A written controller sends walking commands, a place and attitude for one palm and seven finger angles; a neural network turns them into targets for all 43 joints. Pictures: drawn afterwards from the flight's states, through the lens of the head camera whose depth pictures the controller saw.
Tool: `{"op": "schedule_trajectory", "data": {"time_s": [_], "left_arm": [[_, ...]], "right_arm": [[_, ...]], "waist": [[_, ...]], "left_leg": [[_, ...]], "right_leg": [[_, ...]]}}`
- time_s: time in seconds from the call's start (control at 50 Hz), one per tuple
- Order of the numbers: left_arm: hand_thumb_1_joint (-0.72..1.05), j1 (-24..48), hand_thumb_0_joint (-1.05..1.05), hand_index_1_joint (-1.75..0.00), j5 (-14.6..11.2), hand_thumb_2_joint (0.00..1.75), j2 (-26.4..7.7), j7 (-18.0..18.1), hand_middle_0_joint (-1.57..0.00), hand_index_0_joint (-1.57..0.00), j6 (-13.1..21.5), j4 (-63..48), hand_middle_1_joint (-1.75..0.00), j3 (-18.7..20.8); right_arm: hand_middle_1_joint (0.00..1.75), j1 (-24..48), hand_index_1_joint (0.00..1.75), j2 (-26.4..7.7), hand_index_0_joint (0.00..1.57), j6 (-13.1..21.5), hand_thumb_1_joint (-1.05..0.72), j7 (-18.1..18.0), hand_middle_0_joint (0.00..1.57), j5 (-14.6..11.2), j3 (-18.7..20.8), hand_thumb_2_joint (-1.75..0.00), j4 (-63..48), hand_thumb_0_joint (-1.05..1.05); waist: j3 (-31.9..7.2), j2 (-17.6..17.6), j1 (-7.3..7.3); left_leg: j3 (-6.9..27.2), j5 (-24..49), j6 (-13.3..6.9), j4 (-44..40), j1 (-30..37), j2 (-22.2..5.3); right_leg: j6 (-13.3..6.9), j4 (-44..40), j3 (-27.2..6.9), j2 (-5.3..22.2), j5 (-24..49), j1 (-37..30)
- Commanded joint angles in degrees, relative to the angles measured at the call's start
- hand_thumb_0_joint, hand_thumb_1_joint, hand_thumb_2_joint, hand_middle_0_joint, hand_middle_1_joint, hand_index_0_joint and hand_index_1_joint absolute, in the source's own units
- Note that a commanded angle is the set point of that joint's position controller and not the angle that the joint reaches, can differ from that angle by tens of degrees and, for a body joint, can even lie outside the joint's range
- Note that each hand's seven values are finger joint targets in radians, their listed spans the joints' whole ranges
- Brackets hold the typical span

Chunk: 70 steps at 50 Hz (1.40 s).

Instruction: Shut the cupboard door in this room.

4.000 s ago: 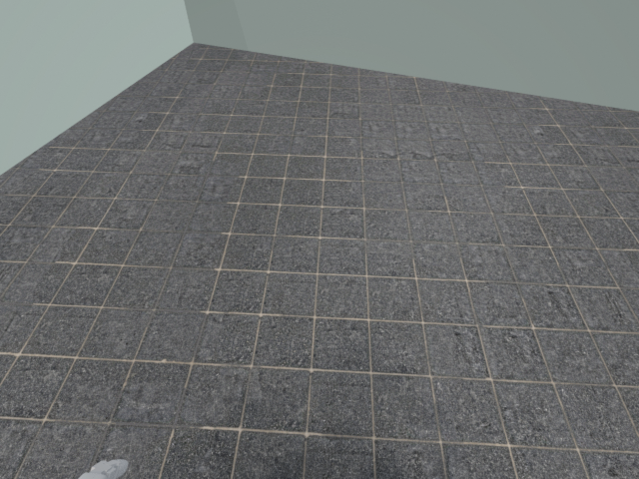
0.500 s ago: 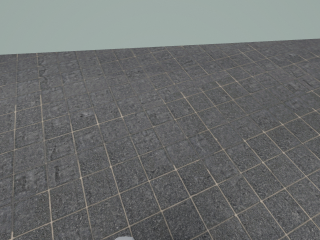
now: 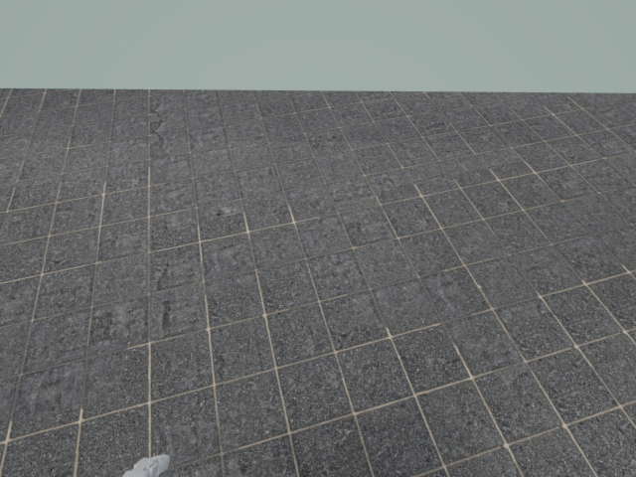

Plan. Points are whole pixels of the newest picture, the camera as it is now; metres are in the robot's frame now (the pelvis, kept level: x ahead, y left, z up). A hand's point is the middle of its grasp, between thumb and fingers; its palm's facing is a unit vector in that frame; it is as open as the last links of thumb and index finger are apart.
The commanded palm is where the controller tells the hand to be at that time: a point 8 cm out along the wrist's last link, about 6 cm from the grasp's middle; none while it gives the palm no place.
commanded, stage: turn or walk to find it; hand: left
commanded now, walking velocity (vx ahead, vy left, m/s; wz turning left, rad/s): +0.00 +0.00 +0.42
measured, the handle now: out of the picture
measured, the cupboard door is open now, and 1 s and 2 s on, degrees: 89 89 89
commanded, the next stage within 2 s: none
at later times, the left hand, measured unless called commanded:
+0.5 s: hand out of the picture -0.05 +0.23 -0.19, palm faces +0.28 -0.93 -0.25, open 7.4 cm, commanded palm none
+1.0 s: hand out of the picture -0.04 +0.19 -0.15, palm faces +0.44 -0.86 -0.27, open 7.4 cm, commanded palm none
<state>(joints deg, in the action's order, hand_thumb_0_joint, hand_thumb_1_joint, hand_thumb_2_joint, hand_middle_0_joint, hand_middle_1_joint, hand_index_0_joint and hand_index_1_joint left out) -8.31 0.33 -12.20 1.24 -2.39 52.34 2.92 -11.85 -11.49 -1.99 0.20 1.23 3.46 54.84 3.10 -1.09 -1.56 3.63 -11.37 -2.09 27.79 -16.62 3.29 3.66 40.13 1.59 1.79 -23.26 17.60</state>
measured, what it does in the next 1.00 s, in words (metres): steps on the spot, turning left: right foot, then left foot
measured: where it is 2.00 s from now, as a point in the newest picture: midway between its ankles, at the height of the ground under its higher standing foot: outside the picture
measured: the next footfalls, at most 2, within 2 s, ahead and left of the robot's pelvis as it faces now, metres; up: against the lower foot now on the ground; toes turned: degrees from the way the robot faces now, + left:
right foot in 0.04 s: +0.03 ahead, -0.13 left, +0.00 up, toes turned -1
left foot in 0.44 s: -0.01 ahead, +0.14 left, +0.00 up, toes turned +17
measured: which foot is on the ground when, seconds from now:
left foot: down 0.00-0.04, up 0.06-0.42, down 0.44-0.84, up 0.86-1.00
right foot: up 0.00-0.02, down 0.04-0.44, up 0.46-0.82, down 0.84-1.00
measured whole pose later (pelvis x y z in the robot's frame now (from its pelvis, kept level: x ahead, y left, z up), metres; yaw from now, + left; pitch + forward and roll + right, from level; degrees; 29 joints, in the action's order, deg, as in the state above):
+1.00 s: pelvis -0.03 -0.02 +0.00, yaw +26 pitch -1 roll +1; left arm -12.1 1.1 -9.4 1.4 -0.6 51.7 1.5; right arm -12.3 -14.3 -4.2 1.3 1.1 5.2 55.7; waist 3.0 -3.1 -0.8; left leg 2.2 -22.0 1.9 64.4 -28.1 0.8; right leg -1.3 31.0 7.9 3.6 -17.3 12.8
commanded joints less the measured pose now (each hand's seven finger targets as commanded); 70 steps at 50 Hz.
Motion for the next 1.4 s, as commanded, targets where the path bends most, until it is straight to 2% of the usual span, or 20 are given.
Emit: {"op": "schedule_trajectory", "data": {"time_s": [0.0,0.02,0.04,0.12,0.28,0.38,0.42,0.44,0.54,0.78,0.8,0.82,0.84,0.92,1.12,1.18,1.2,1.24,1.26,1.38], "left_arm": [[0.9,-8.3,0.0,-0.3,0.61,0.9,-8.34,0.84,-0.2,-0.2,2.21,-2.52,-0.3,2.08],[0.9,-8.34,0.0,-0.3,1.37,0.9,-13.05,1.14,-0.2,-0.2,2.47,-2.75,-0.3,2.97],[0.9,-7.33,0.0,-0.3,1.01,0.9,-13.49,1.08,-0.2,-0.2,2.26,-3.96,-0.3,2.93],[0.9,0.64,0.0,-0.3,0.92,0.9,-8.0,0.87,-0.2,-0.2,2.71,-5.58,-0.3,1.54],[0.9,-7.48,0.0,-0.3,1.59,0.9,-10.91,0.67,-0.2,-0.2,2.56,-1.68,-0.3,2.48],[0.9,-6.15,0.0,-0.3,0.89,0.9,-11.5,0.5,-0.2,-0.2,1.71,-0.94,-0.3,2.98],[0.9,-6.91,0.0,-0.3,0.3,0.9,-5.29,-0.1,-0.2,-0.2,1.04,-3.84,-0.3,1.66],[0.9,-2.88,0.0,-0.3,0.8,0.9,-5.77,0.28,-0.2,-0.2,0.47,-4.65,-0.3,1.16],[0.9,-3.45,0.0,-0.3,0.51,0.9,-5.67,-0.59,-0.2,-0.2,0.47,-1.48,-0.3,1.67],[0.9,-8.41,0.0,-0.3,0.18,0.9,-5.23,0.04,-0.2,-0.2,1.63,-2.22,-0.3,1.49],[0.9,-10.38,0.0,-0.3,0.56,0.9,-7.1,0.32,-0.2,-0.2,2.22,-1.98,-0.3,1.91],[0.9,-11.2,0.0,-0.3,1.51,0.9,-12.36,0.8,-0.2,-0.2,2.78,-2.18,-0.3,2.91],[0.9,-10.08,0.0,-0.3,1.21,0.9,-14.47,0.64,-0.2,-0.2,2.4,-3.47,-0.3,2.83],[0.9,-1.51,0.0,-0.3,0.93,0.9,-7.91,0.67,-0.2,-0.2,2.9,-5.35,-0.3,1.51],[0.9,-8.4,0.0,-0.3,1.64,0.9,-11.69,0.72,-0.2,-0.2,2.52,-1.04,-0.3,2.86],[0.9,-7.31,0.0,-0.3,1.2,0.9,-11.51,0.5,-0.2,-0.2,2.04,-0.34,-0.3,2.96],[0.9,-7.1,0.0,-0.3,0.69,0.9,-10.84,0.37,-0.2,-0.2,1.69,-0.43,-0.3,2.93],[0.9,-6.38,0.0,-0.3,0.4,0.9,-4.9,-0.07,-0.2,-0.2,1.01,-3.94,-0.3,1.32],[0.9,-2.04,0.0,-0.3,0.87,0.9,-5.65,0.52,-0.2,-0.2,0.22,-3.98,-0.3,1.3],[0.9,-3.96,0.0,-0.3,0.48,0.9,-5.32,-0.69,-0.2,-0.2,0.48,-1.07,-0.3,1.73]], "right_arm": [[0.3,0.37,0.3,-8.13,0.2,0.76,-0.9,-0.31,0.2,-0.65,2.45,-0.9,-4.63,0.0],[0.3,-0.12,0.3,-4.66,0.2,0.75,-0.9,0.0,0.2,-0.81,1.78,-0.9,-6.09,0.0],[0.3,1.42,0.3,-7.27,0.2,0.03,-0.9,-0.12,0.2,0.08,2.59,-0.9,-6.3,0.0],[0.3,-1.81,0.3,-6.42,0.2,-1.24,-0.9,0.93,0.2,0.22,2.68,-0.9,-2.64,0.0],[0.3,4.8,0.3,-4.68,0.2,-0.74,-0.9,0.83,0.2,-0.5,1.28,-0.9,-3.78,0.0],[0.3,-1.24,0.3,-6.3,0.2,0.56,-0.9,0.53,0.2,-0.64,1.16,-0.9,-2.49,0.0],[0.3,-5.56,0.3,-15.67,0.2,1.34,-0.9,0.2,0.2,-0.05,3.19,-0.9,-2.44,0.0],[0.3,-8.34,0.3,-16.17,0.2,1.25,-0.9,-0.47,0.2,-0.11,3.39,-0.9,-1.1,0.0],[0.3,0.82,0.3,-11.09,0.2,1.78,-0.9,-1.43,0.2,-0.01,1.48,-0.9,-3.39,0.0],[0.3,2.36,0.3,-11.2,0.2,0.58,-0.9,-0.59,0.2,-0.05,2.51,-0.9,-4.89,0.0],[0.3,2.3,0.3,-9.41,0.2,0.66,-0.9,-0.34,0.2,-0.42,2.38,-0.9,-5.21,0.0],[0.3,1.29,0.3,-5.2,0.2,0.68,-0.9,0.03,0.2,-0.86,1.78,-0.9,-6.44,0.0],[0.3,2.6,0.3,-6.37,0.2,0.22,-0.9,-0.03,0.2,-0.32,2.23,-0.9,-7.39,0.0],[0.3,0.05,0.3,-6.77,0.2,-1.05,-0.9,0.92,0.2,0.23,2.57,-0.9,-3.39,0.0],[0.3,4.6,0.3,-4.41,0.2,-0.3,-0.9,0.7,0.2,-0.72,0.75,-0.9,-3.77,0.0],[0.3,0.7,0.3,-4.94,0.2,0.39,-0.9,0.45,0.2,-0.69,0.7,-0.9,-2.89,0.0],[0.3,-1.63,0.3,-6.57,0.2,0.86,-0.9,0.49,0.2,-0.51,1.05,-0.9,-2.27,0.0],[0.3,-5.59,0.3,-16.11,0.2,1.25,-0.9,0.07,0.2,-0.15,2.97,-0.9,-2.28,0.0],[0.3,-7.48,0.3,-15.12,0.2,1.33,-0.9,-0.65,0.2,-0.04,2.95,-0.9,-0.83,0.0],[0.3,0.79,0.3,-10.98,0.2,1.86,-0.9,-1.37,0.2,-0.14,1.46,-0.9,-3.11,0.0]], "waist": [[-7.34,1.9,3.42],[-5.05,16.66,3.46],[-4.37,15.47,4.35],[0.9,8.89,-0.28],[-1.23,11.86,4.16],[-5.77,9.43,0.78],[-7.85,-16.98,-0.98],[-8.67,-13.66,-3.24],[-3.87,-7.6,0.76],[-5.2,-5.83,2.84],[-5.98,-1.06,3.87],[-6.01,15.19,3.86],[-4.31,16.89,4.56],[0.4,8.57,0.27],[-3.68,12.77,4.4],[-5.72,11.34,2.26],[-7.07,7.12,0.77],[-7.27,-16.87,-1.05],[-7.47,-14.88,-3.1],[-4.14,-7.33,1.06]], "left_leg": [[10.61,5.29,-1.15,3.18,-7.45,-7.87],[0.38,-13.43,2.98,14.38,-17.49,0.38],[0.54,-20.36,3.37,26.05,-16.38,-0.59],[-0.79,-9.93,4.61,41.07,-15.42,-3.94],[-6.75,-15.37,5.8,21.61,-9.52,-4.72],[-8.57,-0.97,4.13,-2.25,6.09,-4.6],[16.55,30.68,-6.1,-7.29,18.69,-25.5],[16.44,31.74,-9.65,-7.19,15.4,-26.87],[6.97,23.62,-6.67,-7.98,7.93,-17.1],[11.58,14.08,-4.83,-2.61,-0.3,-13.23],[9.13,7.01,-1.94,2.49,-5.29,-9.95],[0.22,-9.74,2.45,14.65,-15.69,-1.5],[-0.37,-21.51,3.27,26.6,-15.91,-0.52],[-0.09,-10.04,4.37,42.19,-15.6,-4.18],[-7.69,-15.56,5.32,17.23,-7.09,-4.97],[-9.49,-6.67,4.48,3.45,0.92,-4.33],[-8.47,1.16,3.72,-4.09,7.47,-5.5],[16.21,30.87,-7.73,-8.31,16.59,-26.77],[15.46,25.33,-9.02,-9.0,12.34,-25.79],[6.04,21.87,-6.66,-8.69,8.77,-16.7]], "right_leg": [[-2.54,-21.54,-5.78,7.07,10.37,-16.88],[-8.48,-25.3,-19.54,21.1,11.02,-18.76],[-13.02,-26.62,-20.74,25.86,11.72,-11.02],[-10.07,-24.04,-5.6,15.59,15.37,-4.16],[-11.61,-18.56,-1.06,17.66,32.41,-10.98],[-6.15,-7.09,4.26,15.88,30.89,-7.34],[0.94,13.04,8.17,5.29,-11.84,14.1],[0.26,20.48,2.65,4.92,-14.43,13.31],[0.55,22.51,0.13,4.57,-1.86,11.4],[-0.23,-11.27,1.86,0.41,8.24,-7.52],[-1.0,-18.64,-1.42,4.23,11.52,-13.7],[-6.03,-23.7,-17.2,18.45,13.25,-18.47],[-11.59,-25.55,-20.3,25.92,14.46,-10.72],[-9.43,-24.04,-6.44,16.08,14.98,-4.06],[-11.69,-16.74,0.46,18.9,34.63,-12.59],[-8.18,-10.83,4.08,17.52,33.3,-11.0],[-5.42,-5.53,6.37,16.14,29.32,-7.24],[0.9,14.46,7.74,5.41,-14.23,13.65],[0.2,20.68,2.21,5.42,-13.7,12.28],[0.73,20.28,0.6,4.32,-1.19,10.87]]}}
